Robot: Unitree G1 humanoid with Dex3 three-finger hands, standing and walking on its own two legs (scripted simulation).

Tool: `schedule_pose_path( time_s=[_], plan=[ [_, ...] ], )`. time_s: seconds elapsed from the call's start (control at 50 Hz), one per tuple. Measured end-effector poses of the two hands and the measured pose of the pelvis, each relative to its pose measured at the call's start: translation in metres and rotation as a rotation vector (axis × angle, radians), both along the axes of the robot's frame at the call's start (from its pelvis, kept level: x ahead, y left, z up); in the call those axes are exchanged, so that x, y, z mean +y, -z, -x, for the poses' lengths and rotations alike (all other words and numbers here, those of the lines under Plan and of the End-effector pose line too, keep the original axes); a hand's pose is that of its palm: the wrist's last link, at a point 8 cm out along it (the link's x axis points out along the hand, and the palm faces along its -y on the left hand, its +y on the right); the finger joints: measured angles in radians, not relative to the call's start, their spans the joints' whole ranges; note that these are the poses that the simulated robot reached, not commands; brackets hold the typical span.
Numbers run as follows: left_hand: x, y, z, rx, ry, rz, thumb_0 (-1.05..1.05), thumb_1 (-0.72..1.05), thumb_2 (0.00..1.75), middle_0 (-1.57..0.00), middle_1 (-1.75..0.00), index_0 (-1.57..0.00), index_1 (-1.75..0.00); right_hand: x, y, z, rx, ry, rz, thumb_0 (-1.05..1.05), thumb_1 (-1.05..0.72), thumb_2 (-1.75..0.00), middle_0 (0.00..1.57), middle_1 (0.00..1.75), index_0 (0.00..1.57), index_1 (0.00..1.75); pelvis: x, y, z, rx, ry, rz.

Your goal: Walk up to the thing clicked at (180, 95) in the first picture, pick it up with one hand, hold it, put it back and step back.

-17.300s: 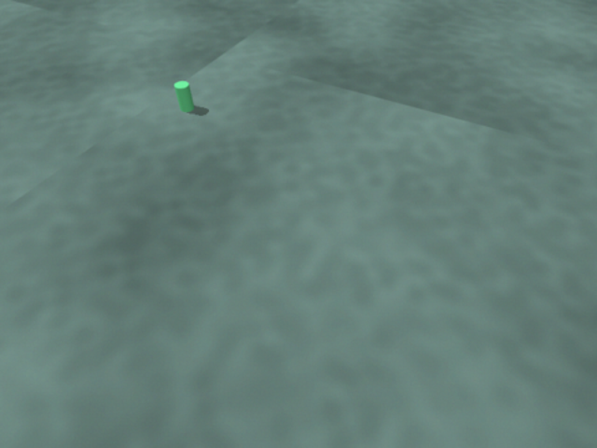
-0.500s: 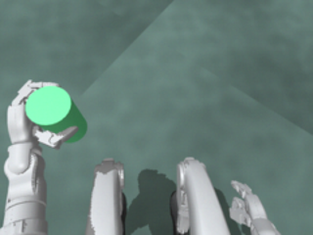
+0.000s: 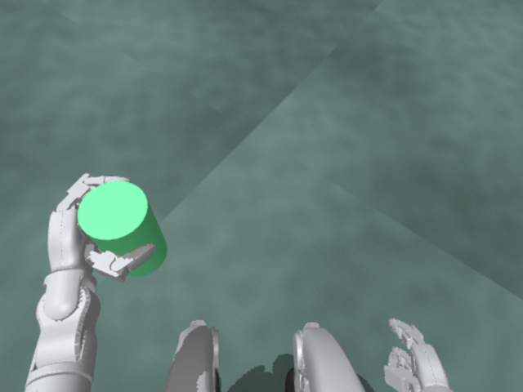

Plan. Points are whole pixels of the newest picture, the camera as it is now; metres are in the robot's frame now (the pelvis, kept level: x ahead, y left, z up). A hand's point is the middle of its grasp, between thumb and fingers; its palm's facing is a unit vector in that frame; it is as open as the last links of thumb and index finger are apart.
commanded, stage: lift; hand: left
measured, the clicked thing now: (129, 233) +0.35 +0.20 +0.00
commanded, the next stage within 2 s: hold in 1.00 s
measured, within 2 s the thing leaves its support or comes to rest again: neither
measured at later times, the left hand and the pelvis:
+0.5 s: hand (111, 205) +0.34 +0.19 +0.10, palm faces +0.15 -0.99 -0.02, open 11.3 cm; pelvis +0.01 +0.00 +0.06, yaw +1 degrees
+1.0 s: hand (115, 183) +0.35 +0.18 +0.13, palm faces +0.14 -0.99 -0.01, open 11.3 cm; pelvis +0.03 +0.00 +0.09, yaw +1 degrees
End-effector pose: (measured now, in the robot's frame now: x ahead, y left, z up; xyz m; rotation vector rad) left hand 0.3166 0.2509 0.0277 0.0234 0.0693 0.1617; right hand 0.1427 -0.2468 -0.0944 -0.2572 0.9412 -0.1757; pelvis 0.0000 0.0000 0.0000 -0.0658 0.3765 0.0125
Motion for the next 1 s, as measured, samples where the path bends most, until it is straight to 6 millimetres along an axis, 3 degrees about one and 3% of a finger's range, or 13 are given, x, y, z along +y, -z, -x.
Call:
schedule_pose_path(
  time_s=[0.14,0.42,0.66,1.0],
  plan=[
    [-0.002,-0.026,0.002,0.000,0.001,-0.002,-0.02,-0.56,1.12,-0.60,-1.00,-0.64,-1.01,0.005,-0.025,0.005,0.009,-0.002,-0.010,0.00,-0.91,-0.90,0.20,0.30,0.20,0.30,0.003,-0.025,-0.006,-0.048,-0.003,-0.007],
    [-0.010,-0.064,0.003,-0.018,0.011,0.000,-0.02,-0.56,1.12,-0.60,-0.99,-0.65,-1.00,0.013,-0.054,0.006,0.010,-0.016,-0.033,0.01,-0.91,-0.90,0.20,0.30,0.20,0.30,0.003,-0.058,-0.011,-0.121,-0.007,-0.018],
    [-0.016,-0.085,-0.001,-0.022,0.006,0.008,-0.02,-0.56,1.12,-0.61,-0.99,-0.65,-1.00,0.011,-0.073,-0.001,0.001,-0.021,-0.030,0.00,-0.91,-0.90,0.20,0.30,0.20,0.30,0.000,-0.077,-0.018,-0.166,-0.009,-0.025],
    [-0.025,-0.104,-0.009,-0.034,0.021,0.012,-0.02,-0.56,1.11,-0.61,-0.98,-0.65,-1.00,0.003,-0.086,-0.001,0.017,-0.010,-0.033,0.00,-0.91,-0.90,0.20,0.30,0.20,0.30,-0.004,-0.092,-0.026,-0.209,-0.008,-0.036]
  ],
)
